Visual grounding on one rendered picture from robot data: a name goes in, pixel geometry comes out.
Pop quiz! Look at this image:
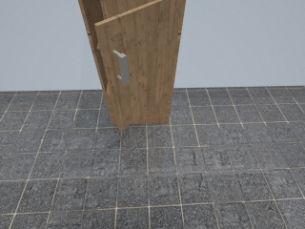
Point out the cupboard door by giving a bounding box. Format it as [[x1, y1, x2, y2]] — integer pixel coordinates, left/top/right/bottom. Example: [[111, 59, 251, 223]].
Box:
[[94, 0, 182, 131]]

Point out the handle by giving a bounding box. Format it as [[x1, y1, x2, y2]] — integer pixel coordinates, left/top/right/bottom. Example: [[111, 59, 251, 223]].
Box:
[[112, 50, 130, 86]]

